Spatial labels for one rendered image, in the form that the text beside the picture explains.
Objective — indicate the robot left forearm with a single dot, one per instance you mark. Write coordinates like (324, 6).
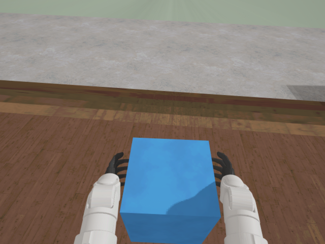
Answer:
(101, 212)

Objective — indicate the robot right hand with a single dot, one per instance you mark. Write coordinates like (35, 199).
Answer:
(226, 168)

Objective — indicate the carton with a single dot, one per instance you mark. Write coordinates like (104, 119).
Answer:
(170, 193)

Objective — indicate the robot right forearm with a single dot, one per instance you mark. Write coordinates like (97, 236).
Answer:
(241, 218)

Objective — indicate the robot left hand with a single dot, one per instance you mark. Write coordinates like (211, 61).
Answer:
(113, 166)

